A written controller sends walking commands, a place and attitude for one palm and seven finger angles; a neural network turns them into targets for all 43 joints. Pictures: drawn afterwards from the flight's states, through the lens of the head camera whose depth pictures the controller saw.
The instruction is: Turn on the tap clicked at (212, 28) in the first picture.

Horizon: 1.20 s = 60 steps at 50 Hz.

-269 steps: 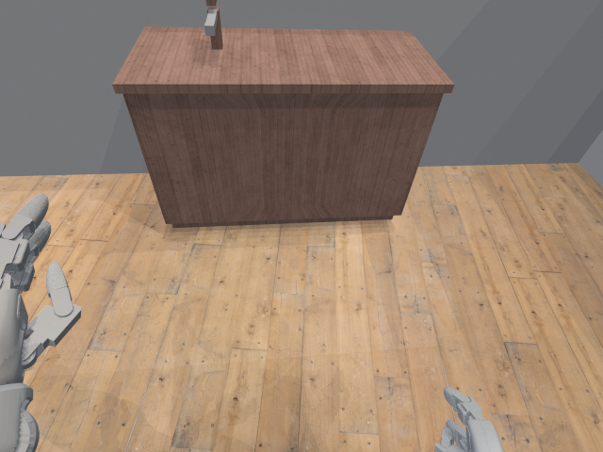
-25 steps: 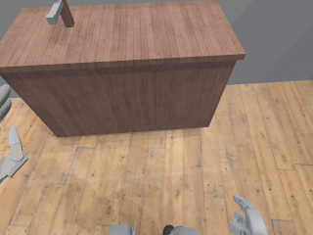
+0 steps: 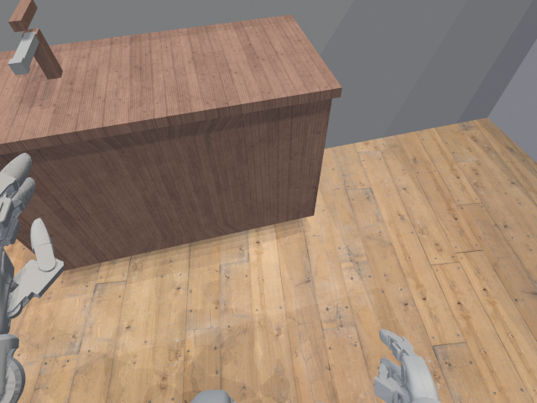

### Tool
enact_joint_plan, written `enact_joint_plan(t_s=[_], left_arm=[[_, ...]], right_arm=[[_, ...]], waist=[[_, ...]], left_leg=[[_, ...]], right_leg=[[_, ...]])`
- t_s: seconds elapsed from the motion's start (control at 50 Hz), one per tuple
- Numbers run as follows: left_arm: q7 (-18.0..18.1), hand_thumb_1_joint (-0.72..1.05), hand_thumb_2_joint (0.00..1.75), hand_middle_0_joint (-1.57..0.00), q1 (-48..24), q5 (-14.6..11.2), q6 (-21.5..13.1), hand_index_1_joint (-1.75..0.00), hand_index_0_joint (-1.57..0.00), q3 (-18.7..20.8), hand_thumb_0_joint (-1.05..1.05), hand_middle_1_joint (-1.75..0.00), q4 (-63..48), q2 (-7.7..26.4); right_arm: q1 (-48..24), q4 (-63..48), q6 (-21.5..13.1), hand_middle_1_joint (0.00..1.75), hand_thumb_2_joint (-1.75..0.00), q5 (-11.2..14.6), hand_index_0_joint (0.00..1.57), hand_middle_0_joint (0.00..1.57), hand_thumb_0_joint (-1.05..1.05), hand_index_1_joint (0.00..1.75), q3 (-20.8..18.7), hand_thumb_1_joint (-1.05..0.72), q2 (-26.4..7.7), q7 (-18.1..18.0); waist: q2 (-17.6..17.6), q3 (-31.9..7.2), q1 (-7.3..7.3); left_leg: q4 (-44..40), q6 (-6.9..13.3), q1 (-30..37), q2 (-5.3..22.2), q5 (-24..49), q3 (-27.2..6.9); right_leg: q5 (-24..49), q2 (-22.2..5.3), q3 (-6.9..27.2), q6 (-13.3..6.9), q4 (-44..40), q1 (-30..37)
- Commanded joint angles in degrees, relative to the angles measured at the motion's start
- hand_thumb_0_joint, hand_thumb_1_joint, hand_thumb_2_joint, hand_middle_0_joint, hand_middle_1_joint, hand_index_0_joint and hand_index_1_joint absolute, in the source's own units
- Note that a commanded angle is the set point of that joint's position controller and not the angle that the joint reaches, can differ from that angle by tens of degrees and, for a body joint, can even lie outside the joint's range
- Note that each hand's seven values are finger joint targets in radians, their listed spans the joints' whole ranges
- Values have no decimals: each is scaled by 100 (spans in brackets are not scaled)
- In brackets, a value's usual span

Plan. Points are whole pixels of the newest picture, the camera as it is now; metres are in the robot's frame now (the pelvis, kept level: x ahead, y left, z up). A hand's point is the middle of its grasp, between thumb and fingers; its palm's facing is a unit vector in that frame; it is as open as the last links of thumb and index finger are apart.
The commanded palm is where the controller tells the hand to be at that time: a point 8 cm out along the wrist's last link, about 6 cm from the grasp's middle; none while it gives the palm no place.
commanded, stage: take the last steps up to it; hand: left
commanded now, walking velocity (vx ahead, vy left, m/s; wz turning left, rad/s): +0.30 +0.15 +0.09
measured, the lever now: (19, 66) +0.77 +0.62 +0.08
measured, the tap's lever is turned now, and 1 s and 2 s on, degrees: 0 0 0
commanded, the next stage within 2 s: none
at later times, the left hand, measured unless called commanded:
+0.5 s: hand (41, 278) +0.21 +0.24 +0.18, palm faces +0.44 -0.78 -0.44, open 7.4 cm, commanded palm +0.15 +0.28 +0.19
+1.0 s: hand (25, 191) +0.31 +0.30 +0.19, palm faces +0.43 -0.81 -0.41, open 7.4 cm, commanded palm +0.24 +0.34 +0.19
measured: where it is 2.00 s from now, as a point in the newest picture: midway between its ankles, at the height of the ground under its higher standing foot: (231, 375)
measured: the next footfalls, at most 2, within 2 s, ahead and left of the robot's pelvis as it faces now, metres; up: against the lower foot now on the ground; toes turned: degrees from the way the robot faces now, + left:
left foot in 0.22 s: +0.02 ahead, +0.13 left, +0.00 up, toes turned +6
left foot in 0.84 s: +0.15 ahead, +0.18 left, +0.00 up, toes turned +11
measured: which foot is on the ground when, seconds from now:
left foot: up 0.00-0.20, down 0.22-0.48, up 0.50-0.82, down 0.84-1.00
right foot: down 0.00-0.86, up 0.88-1.00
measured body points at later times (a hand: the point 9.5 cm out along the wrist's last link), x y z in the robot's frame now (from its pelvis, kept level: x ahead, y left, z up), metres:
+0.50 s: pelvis +0.00 +0.00 +0.00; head +0.00 -0.02 +0.45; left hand +0.18 +0.28 +0.20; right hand +0.15 -0.23 -0.11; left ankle -0.02 +0.12 -0.72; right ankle +0.02 -0.10 -0.73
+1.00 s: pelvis +0.09 +0.06 +0.00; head +0.11 +0.06 +0.45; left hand +0.28 +0.34 +0.21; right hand +0.26 -0.17 -0.08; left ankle +0.11 +0.17 -0.73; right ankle +0.06 -0.05 -0.66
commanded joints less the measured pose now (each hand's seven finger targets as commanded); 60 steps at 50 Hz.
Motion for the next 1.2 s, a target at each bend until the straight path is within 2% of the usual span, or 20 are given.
enact_joint_plan(t_s=[0.0,0.16,0.22,0.24,0.4,0.42,0.46,0.5,0.54,0.6,0.78,0.82,0.86,0.92,0.98,1.08,1.1,1.12,1.14,1.18], left_arm=[[177,90,90,-20,414,-48,-401,-30,-20,1025,0,-30,-1324,1211],[253,90,90,-20,212,83,-430,-30,-20,709,0,-30,-1161,1054],[241,90,90,-20,-281,172,-583,-30,-20,647,0,-30,-1278,1042],[202,90,90,-20,-283,240,-565,-30,-20,647,0,-30,-957,1054],[143,90,90,-20,-508,253,-513,-30,-20,324,0,-30,-778,840],[144,90,90,-20,-657,255,-527,-30,-20,304,0,-30,-781,830],[190,90,90,-20,-700,229,-578,-30,-20,729,0,-30,-613,1288],[150,90,90,-20,-727,132,-592,-30,-20,904,0,-30,-588,1385],[78,90,90,-20,-205,87,-699,-30,-20,817,0,-30,-655,1152],[90,90,90,-20,32,106,-821,-30,-20,851,0,-30,-835,1118],[296,90,90,-20,-382,128,-672,-30,-20,754,0,-30,-1384,1056],[267,90,90,-20,-506,98,-696,-30,-20,650,0,-30,-1553,939],[239,90,90,-20,-345,134,-759,-30,-20,817,0,-30,-1249,1227],[169,90,90,-20,-154,85,-743,-30,-20,756,0,-30,-1647,1063],[144,90,90,-20,176,25,-717,-30,-20,732,0,-30,-1616,931],[158,90,90,-20,89,37,-508,-30,-20,749,0,-30,-931,951],[159,90,90,-20,23,58,-463,-30,-20,762,0,-30,-817,1004],[160,90,90,-20,-164,108,-450,-30,-20,762,0,-30,-728,1080],[175,90,90,-20,-196,93,-442,-30,-20,956,0,-30,-571,1310],[131,90,90,-20,-573,-18,-544,-30,-20,869,0,-30,-674,1201]], right_arm=[[-437,-830,-214,30,-90,-20,20,20,0,30,-233,-90,-631,-158],[-51,-747,-376,30,-90,-59,20,20,0,30,-395,-90,-835,-319],[-91,-698,-486,30,-90,-55,20,20,0,30,-436,-90,-969,-350],[-160,-649,-564,30,-90,-40,20,20,0,30,-436,-90,-891,-332],[-96,-407,-729,30,-90,-49,20,20,0,30,-455,-90,-963,-324],[-161,-424,-711,30,-90,-53,20,20,0,30,-442,-90,-917,-315],[-158,-487,-658,30,-90,-44,20,20,0,30,-472,-90,-780,-270],[-284,-414,-598,30,-90,-46,20,20,0,30,-588,-90,-953,-185],[-258,-351,-481,30,-90,-44,20,20,0,30,-432,-90,-757,-161],[-332,-403,-440,30,-90,-38,20,20,0,30,-431,-90,-730,-184],[-84,-693,-623,30,-90,-56,20,20,0,30,-535,-90,-713,-306],[3,-742,-644,30,-90,10,20,20,0,30,-666,-90,-1010,-331],[-76,-658,-689,30,-90,-22,20,20,0,30,-583,-90,-880,-295],[-169,-535,-751,30,-90,60,20,20,0,30,-591,-90,-815,-237],[-186,-509,-817,30,-90,47,20,20,0,30,-512,-90,-782,-205],[-149,-483,-751,30,-90,14,20,20,0,30,-449,-90,-810,-312],[-185,-501,-703,30,-90,21,20,20,0,30,-431,-90,-789,-338],[-165,-506,-647,30,-90,16,20,20,0,30,-432,-90,-724,-328],[-266,-580,-623,30,-90,-4,20,20,0,30,-407,-90,-667,-295],[-241,-461,-642,30,-90,-15,20,20,0,30,-482,-90,-799,-172]], waist=[[-734,-1420,37],[-386,-1170,-29],[1689,-565,-58],[1367,-223,-81],[942,-400,32],[600,-450,29],[-1587,-563,63],[-1221,-471,78],[-679,-465,39],[-685,-657,10],[-760,-991,57],[1006,-1217,-94],[1778,-1347,-36],[943,-932,20],[1155,-920,62],[694,-950,99],[378,-999,105],[-656,-948,107],[-1930,-871,140],[-1592,-709,68]], left_leg=[[-289,105,-245,-51,224,-52],[-3512,561,1559,-287,318,422],[-4795,1476,1582,1541,-690,-2099],[-4969,1653,782,1608,-1161,-2193],[-3582,1066,341,687,353,-416],[-3083,935,-171,561,192,-295],[-385,473,-1733,-339,-326,444],[988,320,-1823,-61,119,-397],[1086,234,-1754,148,787,-313],[-7,216,-1364,229,1005,-13],[-3087,410,1191,-289,1535,1055],[-3554,931,2497,764,2180,-498],[-4035,1776,2470,1829,2271,-2142],[-3894,1767,2015,1493,2225,-1256],[-4086,1490,1156,1164,1899,-399],[-3477,1051,591,926,935,9],[-2925,936,256,763,692,131],[-1680,744,-487,348,362,432],[-138,476,-1657,-313,-328,626],[1396,275,-2082,-59,209,-350]], right_leg=[[1143,-1696,1682,-438,-1540,1141],[-2095,-1329,1589,-110,-1637,254],[-1597,-195,39,449,1397,-1062],[-1394,-306,180,465,2292,-986],[-770,-356,-608,551,-526,965],[-689,-592,-276,436,-916,1568],[-1297,-2637,3094,-583,-1992,2232],[-2226,-2926,3646,-796,-2349,1525],[-707,-2521,2091,-618,-2075,1435],[1074,-2210,978,-408,-1758,1534],[413,-1622,429,-37,-705,1047],[-122,-875,-158,421,1456,-271],[-2311,-607,52,501,3518,-1403],[-1654,-931,110,595,3210,-1756],[-1111,-835,-270,622,2010,-717],[-606,-496,-723,607,-65,832],[-432,-660,-451,496,-606,1296],[-833,-1409,857,129,-1229,1719],[-587,-2665,3172,-505,-1836,2164],[-542,-3059,3433,-772,-1996,1998]])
